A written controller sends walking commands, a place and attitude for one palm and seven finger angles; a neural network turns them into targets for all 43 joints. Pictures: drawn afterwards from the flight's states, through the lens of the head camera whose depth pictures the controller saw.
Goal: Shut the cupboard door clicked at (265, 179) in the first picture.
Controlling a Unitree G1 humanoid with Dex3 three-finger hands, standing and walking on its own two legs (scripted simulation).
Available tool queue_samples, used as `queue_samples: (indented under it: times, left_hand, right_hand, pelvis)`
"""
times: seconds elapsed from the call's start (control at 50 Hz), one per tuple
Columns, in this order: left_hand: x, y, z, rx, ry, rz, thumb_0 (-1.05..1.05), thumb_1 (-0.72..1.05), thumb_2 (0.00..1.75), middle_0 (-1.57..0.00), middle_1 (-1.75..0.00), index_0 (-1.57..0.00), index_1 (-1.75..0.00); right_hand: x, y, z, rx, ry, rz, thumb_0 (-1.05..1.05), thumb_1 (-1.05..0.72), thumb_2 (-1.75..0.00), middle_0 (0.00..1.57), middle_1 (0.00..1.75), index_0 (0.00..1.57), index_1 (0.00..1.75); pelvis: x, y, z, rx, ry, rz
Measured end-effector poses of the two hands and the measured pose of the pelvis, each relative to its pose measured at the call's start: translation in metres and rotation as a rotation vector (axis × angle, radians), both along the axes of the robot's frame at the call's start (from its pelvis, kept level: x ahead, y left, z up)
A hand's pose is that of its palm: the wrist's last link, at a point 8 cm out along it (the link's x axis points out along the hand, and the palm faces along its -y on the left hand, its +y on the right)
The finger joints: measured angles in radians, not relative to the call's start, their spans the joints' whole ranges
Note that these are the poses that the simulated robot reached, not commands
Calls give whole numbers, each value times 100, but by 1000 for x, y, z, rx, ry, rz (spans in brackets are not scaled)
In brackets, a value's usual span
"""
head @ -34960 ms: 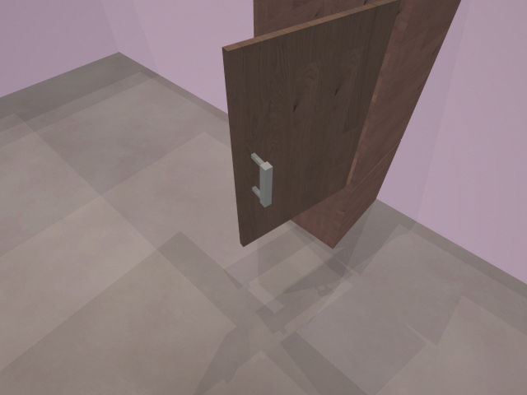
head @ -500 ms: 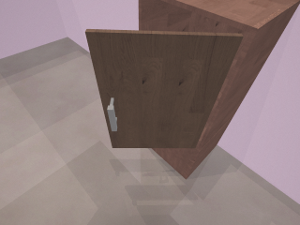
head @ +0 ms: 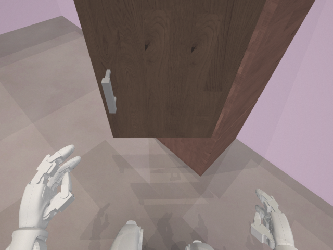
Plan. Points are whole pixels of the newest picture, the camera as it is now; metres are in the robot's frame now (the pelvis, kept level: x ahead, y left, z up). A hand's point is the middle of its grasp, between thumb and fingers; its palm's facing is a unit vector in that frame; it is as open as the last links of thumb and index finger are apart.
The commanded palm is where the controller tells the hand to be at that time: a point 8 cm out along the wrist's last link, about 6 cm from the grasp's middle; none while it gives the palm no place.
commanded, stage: raise the hand and make a fist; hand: left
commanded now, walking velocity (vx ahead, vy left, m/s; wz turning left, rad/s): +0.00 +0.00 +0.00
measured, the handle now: (110, 92) +0.54 +0.21 +0.04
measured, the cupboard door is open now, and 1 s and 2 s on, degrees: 46 46 46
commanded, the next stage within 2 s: bring the fist close to the handle in 1.60 s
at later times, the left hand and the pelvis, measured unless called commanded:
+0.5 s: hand (69, 199) +0.22 +0.22 +0.03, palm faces +0.12 -0.99 -0.04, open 4.2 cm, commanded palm +0.18 +0.27 +0.03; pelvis +0.00 +0.01 -0.02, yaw +0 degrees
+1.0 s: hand (67, 201) +0.21 +0.22 +0.04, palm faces +0.11 -0.99 -0.04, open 3.1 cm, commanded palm +0.19 +0.27 +0.04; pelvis +0.00 +0.02 -0.02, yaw +0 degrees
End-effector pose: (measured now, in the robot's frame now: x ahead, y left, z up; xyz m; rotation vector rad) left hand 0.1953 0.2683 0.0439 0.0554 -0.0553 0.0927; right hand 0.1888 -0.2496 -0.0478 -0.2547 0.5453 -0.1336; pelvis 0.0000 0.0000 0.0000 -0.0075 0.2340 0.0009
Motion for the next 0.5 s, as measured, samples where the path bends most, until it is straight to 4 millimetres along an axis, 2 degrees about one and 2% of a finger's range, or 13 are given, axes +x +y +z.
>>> queue_samples:
  times: [0.08, 0.12, 0.16, 0.2, 0.26, 0.38, 0.5]
  left_hand:
    - [-37, 6, -34, -54, 124, 49, 1, 90, 90, -40, -51, -40, -51]
    - [-53, 9, -38, -47, 147, 95, 1, 90, 90, -43, -55, -43, -55]
    - [-60, 10, -32, -23, 125, 118, 2, 90, 90, -47, -59, -47, -59]
    - [-58, 8, -23, 1, 76, 106, 2, 90, 90, -50, -63, -50, -63]
    - [-42, 2, -15, 8, 24, 43, 2, 90, 90, -56, -69, -56, -69]
    - [-7, -2, -19, -36, 115, -28, 2, 90, 90, -67, -81, -67, -81]
    - [-4, 7, -13, -26, 127, 29, 2, 90, 90, -78, -93, -77, -93]
  right_hand:
    - [18, 1, -15, 3, -54, 19, 1, -90, -90, 20, 29, 20, 30]
    - [22, 5, -21, 3, -60, 32, 1, -90, -90, 20, 29, 20, 30]
    - [23, 11, -28, 1, -54, 48, 1, -90, -90, 20, 29, 20, 30]
    - [21, 17, -36, 1, -36, 62, 1, -90, -90, 20, 29, 20, 30]
    - [14, 24, -48, 13, 2, 62, 1, -90, -90, 20, 30, 20, 30]
    - [-11, 29, -58, 58, 91, -18, 1, -90, -90, 20, 30, 20, 30]
    - [-28, 25, -55, 44, 153, -68, 1, -90, -90, 20, 30, 20, 30]
  pelvis:
    - [-7, -7, -23, -10, 15, 9]
    - [-7, -9, -28, -19, 18, 15]
    - [-8, -10, -32, -29, 20, 22]
    - [-9, -11, -35, -39, 24, 27]
    - [-9, -10, -37, -51, 34, 31]
    - [-4, -4, -31, -48, 50, 17]
    - [3, 6, -22, -41, 60, 4]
